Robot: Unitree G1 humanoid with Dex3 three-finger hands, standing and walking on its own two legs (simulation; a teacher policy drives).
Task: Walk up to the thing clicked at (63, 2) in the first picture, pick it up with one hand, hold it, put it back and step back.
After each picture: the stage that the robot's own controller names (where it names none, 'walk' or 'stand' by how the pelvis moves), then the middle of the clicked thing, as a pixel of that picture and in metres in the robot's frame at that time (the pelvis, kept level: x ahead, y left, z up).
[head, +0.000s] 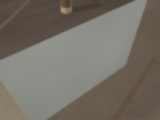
stand; (65, 1) +0.91 +0.13 +0.06
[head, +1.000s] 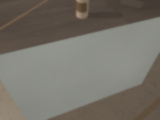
walk; (82, 6) +0.83 +0.07 +0.08
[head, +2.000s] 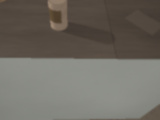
walk; (58, 13) +0.57 +0.17 +0.10
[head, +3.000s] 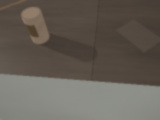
stand; (36, 26) +0.52 +0.20 +0.11
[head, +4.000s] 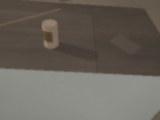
walk; (50, 34) +0.60 +0.19 +0.07
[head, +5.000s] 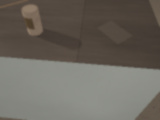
stand; (32, 20) +0.64 +0.24 +0.07
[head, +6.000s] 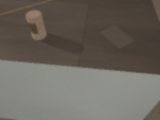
stand; (36, 25) +0.63 +0.25 +0.06
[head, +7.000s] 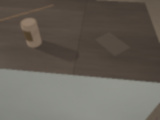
stand; (31, 33) +0.61 +0.26 +0.06
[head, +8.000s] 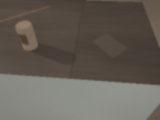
stand; (27, 36) +0.59 +0.27 +0.06
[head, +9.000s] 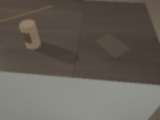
stand; (30, 34) +0.59 +0.26 +0.06
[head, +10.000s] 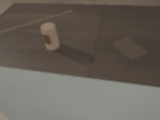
rise first; (50, 36) +0.61 +0.23 +0.06
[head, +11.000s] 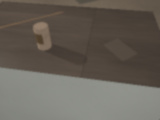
go down; (42, 36) +0.62 +0.22 +0.06
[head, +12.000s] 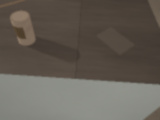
go down; (23, 28) +0.57 +0.21 +0.08
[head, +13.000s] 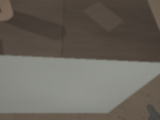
close in; out of the picture +0.61 +0.23 +0.10
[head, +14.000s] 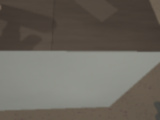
close; out of the picture +0.62 +0.25 +0.12
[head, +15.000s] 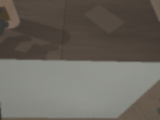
lift; (4, 9) +0.60 +0.23 +0.11
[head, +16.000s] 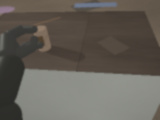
lift; (42, 38) +0.66 +0.23 +0.08
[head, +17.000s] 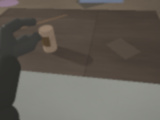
hold; (48, 39) +0.62 +0.21 +0.08
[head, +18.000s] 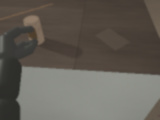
hold; (34, 30) +0.62 +0.23 +0.08
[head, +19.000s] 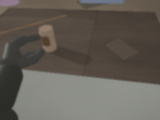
hold; (48, 38) +0.63 +0.22 +0.07
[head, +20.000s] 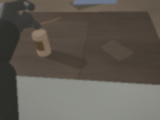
crouch; (41, 43) +0.61 +0.22 +0.07
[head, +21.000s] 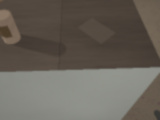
lower; (7, 27) +0.60 +0.23 +0.07
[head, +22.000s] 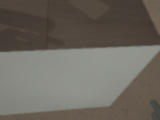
lower; out of the picture +0.63 +0.24 +0.13
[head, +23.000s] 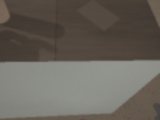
lower; out of the picture +0.60 +0.23 +0.12
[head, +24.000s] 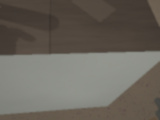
lower; out of the picture +0.62 +0.23 +0.13
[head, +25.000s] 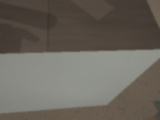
lower; out of the picture +0.62 +0.23 +0.13
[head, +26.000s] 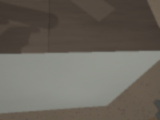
open; out of the picture +0.63 +0.23 +0.13
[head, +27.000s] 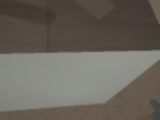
sink last; out of the picture +0.63 +0.23 +0.13
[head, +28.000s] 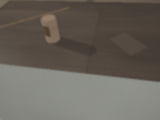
sink last; (50, 29) +0.63 +0.21 +0.10
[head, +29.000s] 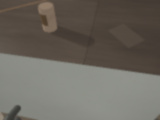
stand; (48, 17) +0.66 +0.21 +0.09
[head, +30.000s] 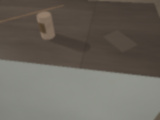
stand; (46, 25) +0.67 +0.21 +0.08
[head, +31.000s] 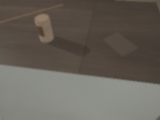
stand; (44, 28) +0.64 +0.22 +0.06
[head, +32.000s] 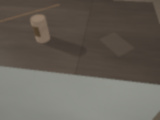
stand; (40, 29) +0.64 +0.23 +0.06
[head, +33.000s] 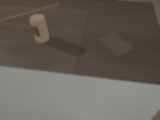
stand; (40, 28) +0.64 +0.23 +0.06
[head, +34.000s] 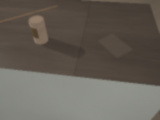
stand; (38, 30) +0.63 +0.24 +0.06
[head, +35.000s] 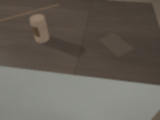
walk; (40, 28) +0.64 +0.24 +0.06
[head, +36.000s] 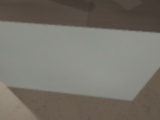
walk; out of the picture +0.79 +0.20 +0.08
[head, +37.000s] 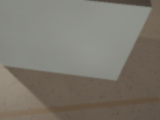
walk; out of the picture +1.04 +0.23 +0.07
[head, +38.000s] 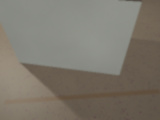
stand; out of the picture +1.26 +0.26 +0.07
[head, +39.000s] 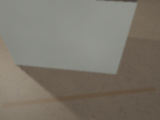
stand; out of the picture +1.25 +0.24 +0.05
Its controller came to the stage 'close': yes
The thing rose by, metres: 0.00
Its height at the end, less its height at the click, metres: +0.00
